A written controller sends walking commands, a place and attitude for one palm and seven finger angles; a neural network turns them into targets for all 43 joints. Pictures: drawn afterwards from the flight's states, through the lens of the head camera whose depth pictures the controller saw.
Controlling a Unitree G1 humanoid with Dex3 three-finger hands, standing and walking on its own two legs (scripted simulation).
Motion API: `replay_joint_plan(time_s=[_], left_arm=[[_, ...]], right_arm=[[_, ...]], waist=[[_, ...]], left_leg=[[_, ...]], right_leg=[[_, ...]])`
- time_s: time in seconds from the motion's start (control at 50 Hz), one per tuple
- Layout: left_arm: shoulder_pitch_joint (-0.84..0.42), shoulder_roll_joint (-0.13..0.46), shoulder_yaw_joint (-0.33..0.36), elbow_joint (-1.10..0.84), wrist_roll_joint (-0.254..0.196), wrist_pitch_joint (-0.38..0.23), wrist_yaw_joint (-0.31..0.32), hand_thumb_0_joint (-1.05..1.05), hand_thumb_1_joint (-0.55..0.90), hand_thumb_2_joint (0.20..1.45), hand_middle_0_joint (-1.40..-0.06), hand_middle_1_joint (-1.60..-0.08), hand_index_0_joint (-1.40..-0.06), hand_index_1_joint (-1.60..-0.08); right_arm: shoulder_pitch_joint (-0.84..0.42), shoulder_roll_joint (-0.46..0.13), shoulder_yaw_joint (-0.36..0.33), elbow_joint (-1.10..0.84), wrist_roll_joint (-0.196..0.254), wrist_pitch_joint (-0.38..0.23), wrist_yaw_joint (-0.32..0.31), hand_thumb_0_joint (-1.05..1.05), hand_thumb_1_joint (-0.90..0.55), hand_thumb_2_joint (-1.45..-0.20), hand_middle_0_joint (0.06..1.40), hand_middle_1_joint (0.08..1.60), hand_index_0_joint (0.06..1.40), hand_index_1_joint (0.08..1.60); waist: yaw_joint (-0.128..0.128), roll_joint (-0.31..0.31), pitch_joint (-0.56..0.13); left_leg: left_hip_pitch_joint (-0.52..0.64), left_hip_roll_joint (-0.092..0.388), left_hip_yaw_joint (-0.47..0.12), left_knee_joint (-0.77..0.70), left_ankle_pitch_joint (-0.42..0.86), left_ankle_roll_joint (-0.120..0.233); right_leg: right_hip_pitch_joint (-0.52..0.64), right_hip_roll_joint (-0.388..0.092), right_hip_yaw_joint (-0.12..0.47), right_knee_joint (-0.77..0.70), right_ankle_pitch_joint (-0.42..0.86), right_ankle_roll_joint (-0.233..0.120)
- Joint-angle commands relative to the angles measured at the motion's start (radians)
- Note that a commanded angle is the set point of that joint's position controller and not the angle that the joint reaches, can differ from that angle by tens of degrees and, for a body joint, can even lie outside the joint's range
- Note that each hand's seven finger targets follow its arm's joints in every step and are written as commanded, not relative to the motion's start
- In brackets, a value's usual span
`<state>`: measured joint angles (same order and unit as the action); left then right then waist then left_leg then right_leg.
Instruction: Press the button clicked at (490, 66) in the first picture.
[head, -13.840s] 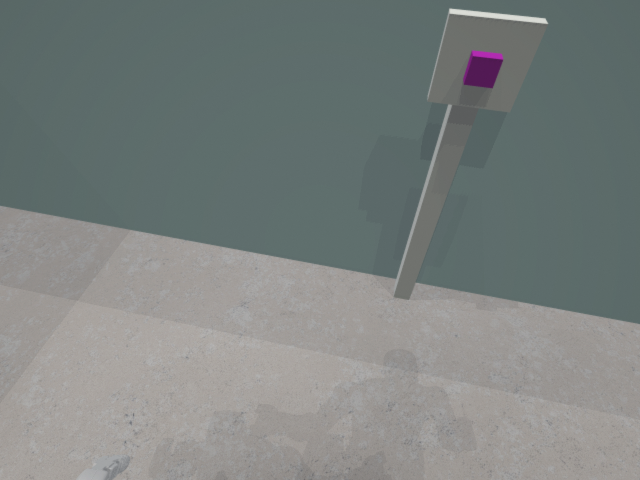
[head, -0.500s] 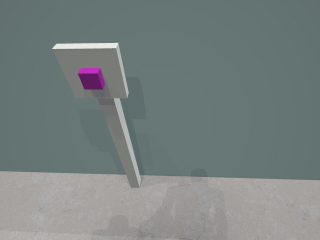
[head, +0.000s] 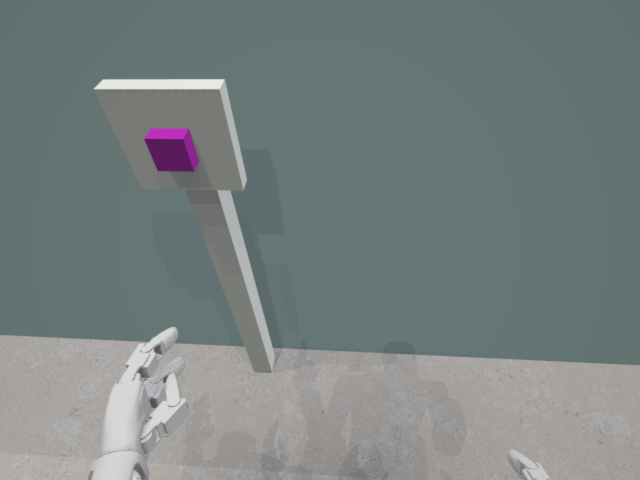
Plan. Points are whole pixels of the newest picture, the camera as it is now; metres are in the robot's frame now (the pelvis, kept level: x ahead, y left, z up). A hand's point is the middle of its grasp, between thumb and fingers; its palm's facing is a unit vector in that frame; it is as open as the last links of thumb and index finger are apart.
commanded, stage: raise the hand and make a fist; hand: left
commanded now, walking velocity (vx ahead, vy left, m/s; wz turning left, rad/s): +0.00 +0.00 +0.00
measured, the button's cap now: (173, 149) +0.54 +0.25 +0.14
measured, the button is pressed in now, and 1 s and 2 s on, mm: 0 0 0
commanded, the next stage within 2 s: aim a knuckle at the button in 1.80 s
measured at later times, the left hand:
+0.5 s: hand (167, 432) +0.18 +0.18 +0.03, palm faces -0.13 -0.99 -0.07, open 3.6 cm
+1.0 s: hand (118, 386) +0.20 +0.22 +0.08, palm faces +0.02 -1.00 -0.08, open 3.1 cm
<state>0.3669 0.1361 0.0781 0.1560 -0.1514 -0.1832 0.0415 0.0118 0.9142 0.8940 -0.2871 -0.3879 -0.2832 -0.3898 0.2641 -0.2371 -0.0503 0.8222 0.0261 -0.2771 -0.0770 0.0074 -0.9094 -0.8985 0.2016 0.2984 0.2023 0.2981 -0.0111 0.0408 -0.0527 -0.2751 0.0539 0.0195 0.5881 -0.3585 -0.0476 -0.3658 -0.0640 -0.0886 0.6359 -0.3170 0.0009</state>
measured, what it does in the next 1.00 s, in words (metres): stands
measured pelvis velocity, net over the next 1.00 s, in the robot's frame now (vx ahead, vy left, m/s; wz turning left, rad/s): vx -0.01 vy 0.03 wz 0.01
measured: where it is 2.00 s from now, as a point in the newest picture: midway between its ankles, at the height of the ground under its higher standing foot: outside the picture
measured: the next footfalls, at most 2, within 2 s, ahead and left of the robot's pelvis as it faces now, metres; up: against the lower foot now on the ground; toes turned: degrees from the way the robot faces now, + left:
none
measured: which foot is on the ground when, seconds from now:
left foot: down 0.00-1.00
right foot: down 0.00-1.00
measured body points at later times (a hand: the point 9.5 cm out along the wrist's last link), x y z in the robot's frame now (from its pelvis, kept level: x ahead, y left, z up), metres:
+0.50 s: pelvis -0.05 +0.02 -0.05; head -0.01 +0.02 +0.40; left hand +0.18 +0.24 +0.03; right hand +0.14 -0.18 -0.12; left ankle -0.04 +0.15 -0.73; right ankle +0.01 -0.12 -0.73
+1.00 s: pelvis -0.01 +0.03 -0.02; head -0.01 +0.03 +0.43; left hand +0.20 +0.28 +0.09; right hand +0.18 -0.20 -0.07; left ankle -0.04 +0.15 -0.73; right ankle +0.01 -0.12 -0.73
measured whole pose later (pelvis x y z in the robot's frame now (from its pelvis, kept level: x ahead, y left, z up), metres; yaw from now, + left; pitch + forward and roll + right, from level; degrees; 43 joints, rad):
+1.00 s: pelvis -0.01 +0.03 -0.02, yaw +1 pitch +4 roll -2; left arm 0.39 0.26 0.21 -0.21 -0.27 -0.15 -0.25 0.01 0.89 0.90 -1.30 -1.49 -1.30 -1.49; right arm 0.25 -0.24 0.03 0.55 0.04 -0.33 -0.06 0.01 -0.91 -0.90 0.20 0.30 0.20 0.30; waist 0.02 0.03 -0.09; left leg -0.43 0.05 0.00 0.82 -0.47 -0.01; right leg -0.47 -0.07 -0.09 0.77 -0.37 0.03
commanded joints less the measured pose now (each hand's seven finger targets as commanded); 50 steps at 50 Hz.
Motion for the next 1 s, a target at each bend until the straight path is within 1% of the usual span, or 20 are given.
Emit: replay_joint_plan(time_s=[0.0,0.02,0.06,0.1,0.18,0.22,0.24,0.3,0.34,0.38,0.46,0.5,0.54,0.58,0.62,0.66,0.74,0.78,0.88,0.98], left_arm=[[0.327,0.04,0.108,0.038,-0.058,-0.255,-0.182,0.0,0.9,0.9,-0.502,-0.63,-0.502,-0.63],[0.332,0.044,0.103,0.011,-0.074,-0.32,-0.249,0.0,0.9,0.9,-0.53,-0.66,-0.53,-0.66],[0.317,0.105,0.134,-0.008,-0.086,-0.404,-0.374,0.0,0.9,0.9,-0.585,-0.72,-0.585,-0.72],[0.252,0.159,0.164,-0.122,-0.095,-0.389,-0.416,0.0,0.9,0.9,-0.64,-0.78,-0.64,-0.78],[0.018,0.175,0.18,-0.375,-0.14,-0.37,-0.357,0.0,0.9,0.9,-0.75,-0.9,-0.75,-0.9],[-0.088,0.166,0.153,-0.514,-0.129,-0.409,-0.3,0.0,0.9,0.9,-0.805,-0.96,-0.805,-0.96],[-0.171,0.178,0.134,-0.577,-0.119,-0.43,-0.283,0.0,0.9,0.9,-0.832,-0.99,-0.832,-0.99],[-0.147,0.144,0.049,-0.55,-0.081,-0.439,-0.291,0.0,0.9,0.9,-0.915,-1.08,-0.915,-1.08],[-0.163,0.15,0.005,-0.504,-0.072,-0.385,-0.334,0.0,0.9,0.9,-0.97,-1.14,-0.97,-1.14],[-0.106,0.194,0.041,-0.419,-0.067,-0.286,-0.366,0.0,0.9,0.9,-1.025,-1.2,-1.025,-1.2],[0.056,0.207,0.14,-0.356,-0.109,-0.062,-0.369,0.0,0.9,0.9,-1.135,-1.32,-1.135,-1.32],[0.077,0.22,0.209,-0.438,-0.143,-0.01,-0.32,0.0,0.9,0.9,-1.19,-1.38,-1.19,-1.38],[0.082,0.213,0.234,-0.504,-0.16,-0.013,-0.262,0.0,0.9,0.9,-1.245,-1.44,-1.245,-1.44],[0.058,0.228,0.248,-0.578,-0.143,-0.058,-0.213,0.0,0.9,0.9,-1.3,-1.5,-1.3,-1.5],[0.035,0.201,0.186,-0.616,-0.109,-0.11,-0.191,0.0,0.9,0.9,-1.3,-1.5,-1.3,-1.5],[-0.018,0.192,0.134,-0.62,-0.088,-0.146,-0.199,0.0,0.9,0.9,-1.3,-1.5,-1.3,-1.5],[-0.044,0.193,0.1,-0.56,-0.094,-0.142,-0.271,0.0,0.9,0.9,-1.3,-1.5,-1.3,-1.5],[-0.051,0.233,0.149,-0.54,-0.107,-0.114,-0.299,0.0,0.9,0.9,-1.3,-1.5,-1.3,-1.5],[-0.055,0.274,0.24,-0.611,-0.132,-0.053,-0.288,0.0,0.9,0.9,-1.3,-1.5,-1.3,-1.5],[-0.103,0.248,0.23,-0.591,-0.146,-0.006,-0.289,0.0,0.9,0.9,-1.3,-1.5,-1.3,-1.5]], right_arm=[[-0.126,-0.102,-0.054,-0.259,-0.012,-0.076,0.037,0.0,-0.9,-0.9,0.2,0.3,0.2,0.3],[-0.142,-0.111,-0.057,-0.294,-0.012,-0.072,0.052,0.0,-0.9,-0.9,0.2,0.3,0.2,0.3],[-0.158,-0.129,-0.063,-0.359,-0.002,-0.062,0.08,0.0,-0.9,-0.9,0.2,0.3,0.2,0.3],[-0.176,-0.13,-0.059,-0.425,0.007,-0.047,0.077,0.0,-0.9,-0.9,0.2,0.3,0.2,0.3],[-0.138,-0.108,-0.045,-0.489,0.009,-0.03,0.047,0.0,-0.9,-0.9,0.2,0.3,0.2,0.3],[-0.092,-0.096,-0.031,-0.47,0.001,-0.034,0.034,0.0,-0.9,-0.9,0.2,0.3,0.2,0.3],[-0.078,-0.105,-0.02,-0.46,-0.003,-0.036,0.029,0.0,-0.9,-0.9,0.2,0.3,0.2,0.3],[-0.063,-0.116,-0.004,-0.425,0.0,-0.052,0.021,0.0,-0.9,-0.9,0.2,0.3,0.2,0.3],[-0.068,-0.131,0.009,-0.421,0.003,-0.06,0.018,0.0,-0.9,-0.9,0.2,0.3,0.2,0.3],[-0.077,-0.133,0.009,-0.427,0.016,-0.06,0.011,0.0,-0.9,-0.9,0.2,0.3,0.2,0.3],[-0.139,-0.114,0.018,-0.472,0.033,-0.037,0.007,0.0,-0.9,-0.9,0.2,0.3,0.2,0.3],[-0.164,-0.095,0.022,-0.486,0.03,-0.026,0.002,0.0,-0.9,-0.9,0.2,0.3,0.2,0.3],[-0.171,-0.08,0.028,-0.484,0.022,-0.027,0.004,0.0,-0.9,-0.9,0.2,0.3,0.2,0.3],[-0.123,-0.079,0.025,-0.469,0.015,-0.041,0.013,0.0,-0.9,-0.9,0.2,0.3,0.2,0.3],[-0.092,-0.084,0.028,-0.454,0.005,-0.058,0.024,0.0,-0.9,-0.9,0.2,0.3,0.2,0.3],[-0.081,-0.103,0.029,-0.439,0.002,-0.076,0.027,0.0,-0.9,-0.9,0.2,0.3,0.2,0.3],[-0.061,-0.131,0.028,-0.419,0.012,-0.107,0.017,0.0,-0.9,-0.9,0.2,0.3,0.2,0.3],[-0.061,-0.138,0.024,-0.418,0.021,-0.115,0.006,0.0,-0.9,-0.9,0.2,0.3,0.2,0.3],[-0.077,-0.122,0.031,-0.423,0.02,-0.113,0.003,0.0,-0.9,-0.9,0.2,0.3,0.2,0.3],[-0.081,-0.119,0.045,-0.413,0.018,-0.095,0.008,0.0,-0.9,-0.9,0.2,0.3,0.2,0.3]], waist=[[0.075,-0.346,0.021],[0.077,-0.327,-0.016],[0.074,-0.165,-0.074],[0.083,-0.081,-0.144],[0.032,-0.03,-0.188],[0.002,0.037,-0.208],[-0.027,0.019,-0.207],[-0.051,0.068,-0.169],[-0.071,0.057,-0.136],[-0.048,0.01,-0.133],[0.039,-0.025,-0.163],[0.07,-0.053,-0.179],[0.084,-0.084,-0.159],[0.072,-0.032,-0.161],[0.043,0.027,-0.129],[0.009,0.029,-0.099],[-0.015,0.012,-0.099],[-0.002,-0.014,-0.12],[0.044,0.032,-0.189],[0.035,0.036,-0.118]], left_leg=[[-0.315,-0.07,0.018,0.096,0.148,0.038],[-0.347,-0.077,0.026,0.134,0.133,0.035],[-0.355,-0.09,0.043,0.201,0.13,0.031],[-0.367,-0.098,0.065,0.232,0.116,0.048],[-0.366,-0.085,0.043,0.269,0.021,0.063],[-0.323,-0.068,0.018,0.283,0.04,0.065],[-0.323,-0.06,0.003,0.298,0.03,0.069],[-0.316,-0.045,-0.023,0.294,0.012,0.071],[-0.33,-0.04,-0.043,0.282,-0.023,0.074],[-0.356,-0.042,-0.05,0.248,-0.058,0.07],[-0.361,-0.058,-0.037,0.168,-0.048,0.061],[-0.344,-0.057,-0.034,0.139,-0.012,0.055],[-0.33,-0.052,-0.04,0.121,0.032,0.052],[-0.296,-0.046,-0.036,0.109,0.072,0.048],[-0.272,-0.042,-0.035,0.109,0.077,0.047],[-0.26,-0.04,-0.038,0.113,0.047,0.051],[-0.244,-0.045,-0.043,0.114,0.008,0.058],[-0.23,-0.047,-0.045,0.103,0.013,0.059],[-0.151,-0.048,-0.043,0.076,0.195,0.052],[-0.116,-0.047,-0.034,0.054,0.266,0.049]], right_leg=[[-0.058,0.029,0.025,0.029,0.11,0.011],[-0.054,0.023,0.043,0.061,0.141,0.01],[-0.045,0.003,0.087,0.102,0.184,-0.01],[-0.062,0.001,0.103,0.122,0.131,-0.014],[-0.149,0.013,0.134,0.105,-0.111,-0.001],[-0.179,0.031,0.109,0.143,-0.072,-0.009],[-0.213,0.041,0.095,0.169,-0.071,-0.01],[-0.267,0.052,0.058,0.193,-0.062,-0.021],[-0.269,0.056,0.051,0.182,-0.089,-0.019],[-0.228,0.052,0.051,0.148,-0.131,-0.012],[-0.106,0.041,0.036,0.099,-0.161,-0.007],[-0.058,0.041,0.016,0.098,-0.133,-0.006],[-0.032,0.055,-0.002,0.105,-0.09,-0.011],[-0.045,0.059,-0.011,0.113,-0.04,-0.014],[-0.097,0.063,-0.018,0.119,-0.03,-0.014],[-0.129,0.063,-0.014,0.109,-0.053,-0.013],[-0.123,0.057,-0.002,0.077,-0.067,-0.009],[-0.095,0.053,0.002,0.059,-0.061,-0.006],[0.022,0.056,-0.017,0.068,0.138,-0.013],[0.046,0.063,-0.022,0.037,0.235,-0.011]])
